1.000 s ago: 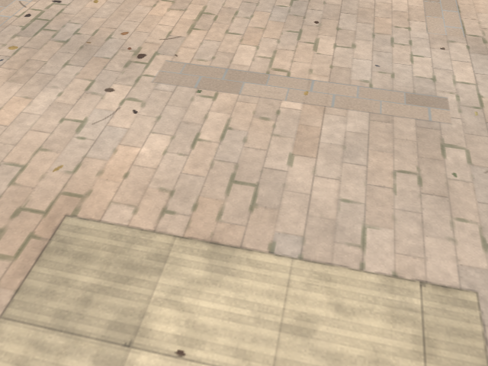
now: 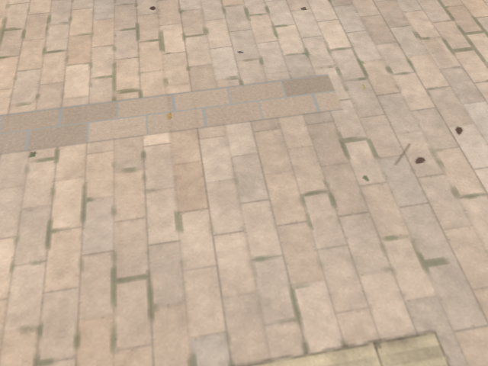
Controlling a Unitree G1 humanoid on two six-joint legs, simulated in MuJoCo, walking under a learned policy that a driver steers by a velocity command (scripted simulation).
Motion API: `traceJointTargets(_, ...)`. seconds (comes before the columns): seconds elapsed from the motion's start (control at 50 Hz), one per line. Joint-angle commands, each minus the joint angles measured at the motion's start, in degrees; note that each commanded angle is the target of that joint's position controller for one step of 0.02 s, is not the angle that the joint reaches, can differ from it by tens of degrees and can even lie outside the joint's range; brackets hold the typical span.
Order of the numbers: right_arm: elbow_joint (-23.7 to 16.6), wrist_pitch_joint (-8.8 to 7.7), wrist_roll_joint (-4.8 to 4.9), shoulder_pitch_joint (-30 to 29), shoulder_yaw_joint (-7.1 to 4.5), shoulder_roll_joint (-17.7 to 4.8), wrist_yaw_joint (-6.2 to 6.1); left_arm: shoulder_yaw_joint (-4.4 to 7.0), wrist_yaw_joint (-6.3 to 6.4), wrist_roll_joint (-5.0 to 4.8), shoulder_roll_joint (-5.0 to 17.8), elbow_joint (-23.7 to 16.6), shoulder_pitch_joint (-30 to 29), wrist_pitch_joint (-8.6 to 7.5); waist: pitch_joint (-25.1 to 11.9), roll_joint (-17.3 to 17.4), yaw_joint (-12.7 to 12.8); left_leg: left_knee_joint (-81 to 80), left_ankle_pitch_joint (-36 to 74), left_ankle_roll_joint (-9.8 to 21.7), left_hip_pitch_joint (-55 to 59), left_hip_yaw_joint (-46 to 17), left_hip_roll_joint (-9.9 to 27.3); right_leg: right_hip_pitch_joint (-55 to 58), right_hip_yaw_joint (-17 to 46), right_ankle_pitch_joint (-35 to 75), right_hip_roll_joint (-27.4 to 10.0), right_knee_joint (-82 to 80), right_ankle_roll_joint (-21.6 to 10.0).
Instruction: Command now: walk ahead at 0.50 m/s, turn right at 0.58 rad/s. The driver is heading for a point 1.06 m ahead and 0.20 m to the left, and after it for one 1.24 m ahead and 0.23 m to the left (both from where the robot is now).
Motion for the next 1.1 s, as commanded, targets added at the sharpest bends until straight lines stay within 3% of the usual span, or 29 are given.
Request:
traceJointTargets(0.02, -6.27, -0.46, -0.73, -1.28, -1.76, -6.60, -0.40, 1.41, 0.66, 0.45, 5.88, -4.68, 0.09, -1.63, -9.30, -1.60, -0.70, -3.95, 4.58, 0.42, -13.71, -3.97, 3.67, 16.61, 23.20, 12.60, -15.28, -17.32, -12.04)
traceJointTargets(0.1, -8.03, 0.91, -1.43, -4.90, -0.39, -2.74, -0.13, 1.61, 1.80, -0.14, 6.83, -3.49, 2.80, -2.42, -6.23, -1.65, -0.49, -19.05, 14.74, -0.71, -13.42, -1.60, 3.31, 12.15, 14.08, 21.25, -12.63, -19.55, -10.21)
traceJointTargets(0.16, -8.78, 0.87, -0.64, -9.91, 0.53, -1.66, 0.84, 1.58, 1.77, -0.19, 6.98, -2.20, 5.71, -2.63, -4.86, -4.07, 2.35, -31.52, 27.23, 0.77, -9.61, 0.08, 1.60, 11.72, 8.58, 21.65, -10.55, -19.67, -7.28)
traceJointTargets(0.22, -10.12, 0.94, 0.47, -14.40, 0.70, -2.68, 1.91, 1.65, 1.58, -0.08, 7.90, -0.82, 8.83, -2.97, -2.91, -3.93, 4.88, -36.83, 30.61, 2.43, -10.84, 0.59, 0.79, 16.65, 8.98, 17.42, -13.21, -20.07, -6.44)
traceJointTargets(0.28, -12.07, 0.95, 0.66, -17.56, 0.73, -3.20, 3.23, 1.76, 1.76, 0.30, 8.37, 0.46, 11.10, -2.36, -0.80, -3.29, 5.99, -39.12, 25.00, 4.66, -17.13, 0.58, -0.10, 26.04, 9.05, 21.10, -16.53, -17.55, -5.78)
traceJointTargets(0.34, -12.64, 0.95, 0.59, -15.23, 0.39, -3.90, 4.39, 2.03, 2.34, 0.32, 9.44, 0.10, 9.40, -1.53, -2.82, -4.58, 3.93, -40.18, 16.48, 7.30, -12.42, 3.20, -3.53, 29.77, 5.74, 39.81, -17.05, -11.70, -4.04)
traceJointTargets(0.38, -10.47, 1.30, 0.09, -5.05, -1.24, -6.66, 4.26, 2.13, 2.81, 0.01, 10.45, -0.77, 6.68, -1.10, -9.14, -5.65, -1.93, -42.31, 15.98, 9.76, 2.86, 6.28, -7.96, 28.45, 2.31, 57.31, -14.78, 0.16, -2.12)
traceJointTargets(0.4, -8.52, 1.51, -0.07, 4.11, -2.48, -9.35, 3.79, 1.86, 3.10, 0.21, 10.07, -1.62, 5.06, -1.34, -13.58, -4.35, -6.44, -42.64, 20.89, 12.21, 17.82, 1.39, -5.63, 19.83, 0.64, 52.13, -12.87, 12.35, -0.19)
traceJointTargets(0.42, -8.02, 1.73, -0.51, 11.58, -3.80, -14.64, 3.13, 0.55, 2.90, 1.63, 5.90, -3.70, 8.38, -2.33, -21.07, 7.02, -6.33, -42.58, 23.09, 20.19, 39.37, -20.98, 7.91, -0.78, -1.84, 22.22, -5.17, 35.19, 3.84)
traceJointTargets(0.44, -7.41, 1.86, 0.56, 12.33, -3.00, -13.03, 3.29, -0.67, 1.76, 1.57, 4.22, -4.03, 10.69, -4.00, -26.37, 15.24, -4.59, -52.10, 14.44, 27.10, 49.81, -44.84, 15.12, -16.26, 5.98, -19.06, 1.86, 47.31, 5.65)
traceJointTargets(0.46, -8.27, 2.50, 0.68, 10.32, -2.34, -9.99, 2.79, 0.11, 0.82, -0.31, 7.82, -5.03, 6.58, -5.34, -20.78, 9.56, -6.20, -54.13, 4.94, 23.79, 47.58, -40.31, 13.03, -23.28, 10.00, -16.05, -2.23, 49.90, 4.98)
traceJointTargets(0.48, -9.49, 2.83, 0.38, 6.67, -1.94, -8.38, 2.43, -0.10, 0.65, -1.11, 8.07, -6.49, 1.74, -5.96, -13.91, 4.41, -5.66, -55.09, 5.81, 21.66, 39.32, -33.18, 11.17, -24.49, 8.82, -11.43, -4.79, 47.10, 4.54)
traceJointTargets(0.5, -10.17, 2.97, 0.05, 3.58, -1.57, -7.52, 2.38, -0.13, 1.01, 0.03, 7.41, -7.09, -0.28, -6.18, -9.04, -1.20, -3.25, -56.33, 11.25, 20.19, 29.75, -28.56, 9.19, -22.27, 7.85, -8.67, -6.77, 41.72, 4.58)
traceJointTargets(0.52, -10.81, 2.82, -0.27, 1.81, -1.09, -6.35, 2.28, 0.36, 1.52, 1.30, 7.72, -7.41, -0.52, -5.79, -6.99, -2.05, -1.26, -57.62, 17.28, 19.38, 23.19, -25.02, 7.33, -18.41, 7.49, -6.91, -8.37, 37.25, 5.08)
traceJointTargets(0.54, -11.35, 2.83, -0.54, 1.06, -0.97, -6.24, 2.17, 0.51, 1.73, 1.50, 7.37, -7.87, 0.41, -5.19, -6.25, -0.38, 0.41, -58.68, 20.58, 19.40, 18.96, -23.52, 6.07, -15.65, 7.23, -6.51, -8.88, 35.11, 5.68)
traceJointTargets(0.6, -11.13, 2.62, -0.11, 1.70, -1.36, -7.33, 1.52, 0.13, 2.41, 1.79, 5.75, -8.60, 0.31, -3.75, -5.32, 1.30, 1.62, -59.53, 28.04, 19.17, 12.63, -18.45, 3.82, -14.19, 5.37, -4.19, -9.23, 26.91, 7.85)
traceJointTargets(0.68, -9.92, 3.44, 0.81, 4.86, -2.12, -9.00, 0.53, -1.14, 2.13, 1.74, 2.80, -10.30, -8.23, -3.91, -4.91, 3.12, -1.47, -57.64, 26.73, 15.25, 8.08, -13.13, -1.18, -7.94, 3.82, 11.40, -5.93, 8.80, 9.19)
traceJointTargets(0.78, -9.18, 4.75, 1.19, 9.77, -2.17, -8.39, 0.33, -0.44, 0.70, 0.26, 4.95, -11.94, -14.20, -5.01, -5.50, 4.83, -4.02, -51.75, 18.74, 14.06, 15.35, -20.85, 1.05, -5.08, 5.54, 11.52, -2.85, -2.61, 8.20)
traceJointTargets(0.82, -9.70, 5.03, 0.97, 9.24, -2.38, -8.47, 0.17, 0.37, 0.29, -0.03, 6.29, -11.60, -12.06, -5.69, -5.78, 6.49, -2.28, -48.35, 18.47, 13.18, 17.48, -24.16, 1.86, -1.21, 5.72, 7.49, -2.42, -5.47, 6.50)
traceJointTargets(0.84, -10.35, 5.03, 0.95, 7.96, -2.21, -7.82, 0.17, 0.98, 0.37, 0.06, 7.04, -10.64, -8.10, -6.01, -6.99, 6.92, 0.27, -45.09, 20.64, 11.95, 16.69, -24.00, 0.52, 4.84, 5.05, 8.06, -2.42, -8.13, 4.97)
traceJointTargets(0.86, -11.48, 4.64, 0.58, 6.64, -1.53, -5.72, 0.39, 1.88, 0.73, 0.89, 9.12, -9.76, -1.71, -6.27, -11.64, 6.06, 3.57, -36.67, 22.35, 9.89, 12.83, -21.46, -1.85, 16.27, 7.81, 8.54, -6.75, -6.81, 2.18)
traceJointTargets(0.88, -13.13, 4.22, -0.56, 6.92, -0.37, -2.47, 0.46, 2.91, 1.31, 1.53, 13.02, -8.99, 8.26, -6.13, -19.77, -1.79, 7.00, -19.67, 9.16, 7.19, 3.77, -14.77, -6.33, 32.28, 18.84, 8.88, -17.85, -5.66, -1.87)
traceJointTargets(0.9, -14.04, 3.80, 1.41, 15.52, 0.06, -2.15, 0.45, 3.50, 0.81, 1.69, 15.65, -6.59, 11.29, -5.47, -24.68, -22.58, 2.83, -4.41, -13.82, 4.20, -15.23, -10.01, -10.59, 45.56, 45.31, -3.78, -29.02, -10.89, -11.44)
traceJointTargets(0.92, -12.24, 3.96, 1.80, 14.23, -1.03, -7.78, 0.25, 2.39, 1.01, 0.56, 9.80, -8.24, 9.40, -5.01, -19.05, -13.96, 4.48, 2.36, -10.24, 3.08, -21.42, -10.56, -5.82, 42.16, 45.56, -15.45, -28.21, -13.29, -10.15)
traceJointTargets(0.94, -13.40, 4.42, 1.15, 7.72, -1.66, -9.87, 0.34, 1.54, 1.50, 0.48, 6.97, -8.64, 7.42, -4.46, -12.06, -8.21, 6.02, 4.16, -4.15, 2.49, -22.73, -8.72, -4.17, 35.27, 36.07, -14.48, -25.49, -13.85, -7.50)
traceJointTargets(0.96, -14.33, 4.74, 0.44, 4.39, -1.65, -8.86, 0.36, 1.05, 1.60, 1.04, 6.49, -8.74, 5.06, -3.98, -8.01, -3.84, 4.93, 3.34, -0.15, 2.27, -20.83, -7.26, -2.44, 27.84, 29.58, -7.67, -23.07, -15.00, -6.16)
traceJointTargets(1.0, -15.53, 4.97, 0.45, 2.95, -1.68, -6.73, 1.02, 0.43, 1.65, 1.61, 5.13, -7.72, 2.65, -3.76, -3.57, -4.90, 2.24, -0.04, 3.16, 2.29, -17.40, -6.81, 0.24, 18.74, 20.57, 0.69, -19.36, -17.90, -5.05)
traceJointTargets(1.04, -15.38, 5.36, 0.78, 3.54, -1.18, -4.52, 1.24, 0.37, 1.35, 1.20, 4.75, -6.03, 2.83, -4.21, -2.94, -6.24, 1.24, -2.88, 3.41, 1.91, -15.82, -5.71, 0.96, 15.72, 15.79, 4.80, -18.11, -20.20, -5.46)
traceJointTargets(1.1, -15.89, 5.27, 0.26, 0.71, -0.29, -2.88, 1.27, 1.09, 1.14, 1.11, 7.31, -3.38, 4.16, -4.57, -2.58, -4.50, 0.97, -11.44, 7.48, 1.05, -16.62, -5.63, 1.24, 15.82, 10.97, 12.13, -18.46, -21.97, -6.84)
